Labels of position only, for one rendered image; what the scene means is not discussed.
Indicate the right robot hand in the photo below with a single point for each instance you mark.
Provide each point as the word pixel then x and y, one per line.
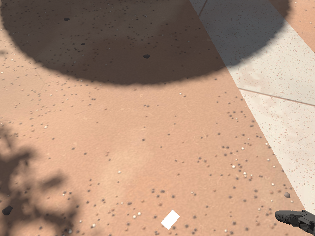
pixel 302 219

